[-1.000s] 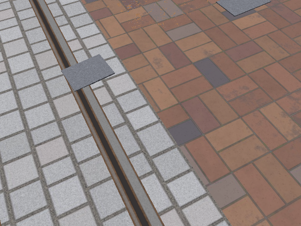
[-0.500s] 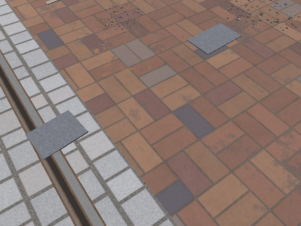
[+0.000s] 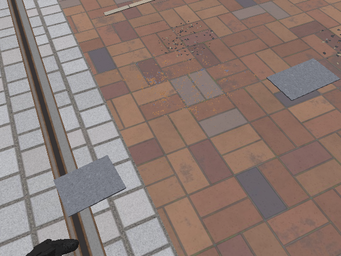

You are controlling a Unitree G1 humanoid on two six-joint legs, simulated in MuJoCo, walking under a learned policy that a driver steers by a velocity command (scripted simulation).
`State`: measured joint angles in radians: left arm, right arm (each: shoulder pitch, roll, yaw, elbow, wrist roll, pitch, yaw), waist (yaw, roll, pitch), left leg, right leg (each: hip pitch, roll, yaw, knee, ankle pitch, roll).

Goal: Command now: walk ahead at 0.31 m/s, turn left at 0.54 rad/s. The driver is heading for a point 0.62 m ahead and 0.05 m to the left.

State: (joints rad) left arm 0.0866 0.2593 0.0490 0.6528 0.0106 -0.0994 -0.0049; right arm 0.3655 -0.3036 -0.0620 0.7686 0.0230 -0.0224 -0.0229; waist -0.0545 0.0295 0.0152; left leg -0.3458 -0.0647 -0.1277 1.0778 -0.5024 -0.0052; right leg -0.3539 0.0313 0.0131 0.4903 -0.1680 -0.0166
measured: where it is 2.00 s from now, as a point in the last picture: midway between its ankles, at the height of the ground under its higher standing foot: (163, 234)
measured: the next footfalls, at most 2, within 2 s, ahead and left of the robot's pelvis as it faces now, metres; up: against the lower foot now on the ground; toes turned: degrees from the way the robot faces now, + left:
left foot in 0.34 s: +0.20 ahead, +0.15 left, +0.00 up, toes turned +14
right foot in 0.80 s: +0.29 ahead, -0.07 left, +0.00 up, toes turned +11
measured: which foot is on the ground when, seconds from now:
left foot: up 0.00-0.32, down 0.34-0.78, up 0.80-1.00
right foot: down 0.00-0.36, up 0.38-0.78, down 0.80-1.00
